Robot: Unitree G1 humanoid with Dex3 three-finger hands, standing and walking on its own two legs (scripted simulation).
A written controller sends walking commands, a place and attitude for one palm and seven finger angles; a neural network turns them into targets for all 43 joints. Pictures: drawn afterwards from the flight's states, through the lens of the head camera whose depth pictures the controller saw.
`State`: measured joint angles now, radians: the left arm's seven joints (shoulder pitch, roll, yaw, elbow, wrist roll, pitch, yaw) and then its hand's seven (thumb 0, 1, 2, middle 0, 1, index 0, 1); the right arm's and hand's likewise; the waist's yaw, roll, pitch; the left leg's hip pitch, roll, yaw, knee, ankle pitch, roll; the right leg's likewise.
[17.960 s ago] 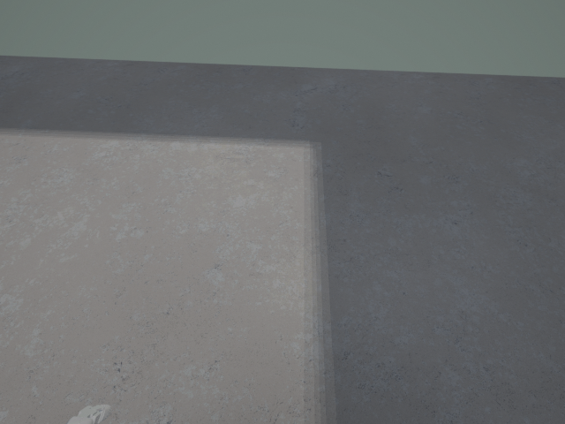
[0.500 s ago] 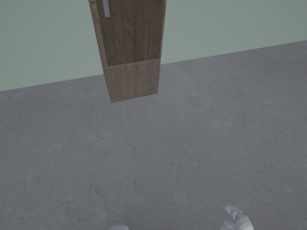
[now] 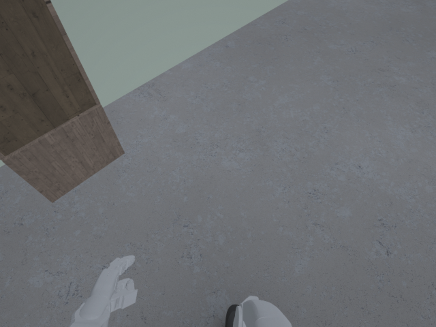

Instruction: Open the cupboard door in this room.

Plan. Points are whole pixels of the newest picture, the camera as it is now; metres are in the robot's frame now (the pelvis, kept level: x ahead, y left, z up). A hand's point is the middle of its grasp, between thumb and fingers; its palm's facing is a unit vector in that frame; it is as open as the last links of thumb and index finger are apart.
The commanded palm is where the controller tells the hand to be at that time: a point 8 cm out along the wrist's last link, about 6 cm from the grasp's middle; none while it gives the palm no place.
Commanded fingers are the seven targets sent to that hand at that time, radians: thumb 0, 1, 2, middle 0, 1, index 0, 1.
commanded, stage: walk to a spot facing it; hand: left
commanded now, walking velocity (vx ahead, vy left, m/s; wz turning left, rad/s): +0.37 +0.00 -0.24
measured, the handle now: out of the picture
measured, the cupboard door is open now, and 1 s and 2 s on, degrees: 0 0 0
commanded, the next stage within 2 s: turn to face it in 0.32 s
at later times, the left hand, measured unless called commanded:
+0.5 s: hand out of the picture +0.14 +0.22 -0.16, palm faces +0.02 -0.98 -0.19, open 7.3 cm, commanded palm none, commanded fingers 0.00 0.90 0.90 -0.20 -0.30 -0.20 -0.30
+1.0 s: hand (118, 221) +0.35 +0.23 -0.12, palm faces +0.12 -0.96 -0.25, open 7.3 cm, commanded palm none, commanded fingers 0.00 0.90 0.90 -0.20 -0.30 -0.20 -0.30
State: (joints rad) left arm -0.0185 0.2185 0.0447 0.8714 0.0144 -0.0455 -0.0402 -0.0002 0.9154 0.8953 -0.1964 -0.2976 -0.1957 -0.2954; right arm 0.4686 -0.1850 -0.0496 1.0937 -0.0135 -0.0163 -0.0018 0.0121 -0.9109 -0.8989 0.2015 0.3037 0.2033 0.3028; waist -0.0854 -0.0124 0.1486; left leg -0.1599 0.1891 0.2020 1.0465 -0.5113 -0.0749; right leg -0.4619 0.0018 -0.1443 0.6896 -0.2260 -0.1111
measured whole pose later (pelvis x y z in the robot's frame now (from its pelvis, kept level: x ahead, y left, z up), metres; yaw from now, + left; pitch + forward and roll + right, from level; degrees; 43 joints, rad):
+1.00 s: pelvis +0.23 +0.02 +0.03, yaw +7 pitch +1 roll +0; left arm 0.07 0.21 0.06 0.94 0.00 0.03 0.03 0.00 0.92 0.90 -0.20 -0.30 -0.20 -0.30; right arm 0.32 -0.18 -0.08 1.03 -0.03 0.03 0.00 0.01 -0.91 -0.90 0.20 0.30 0.21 0.30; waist -0.07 0.02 0.05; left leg -0.31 -0.06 -0.08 0.48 -0.18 0.03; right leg -0.36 -0.02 0.00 0.73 -0.40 0.08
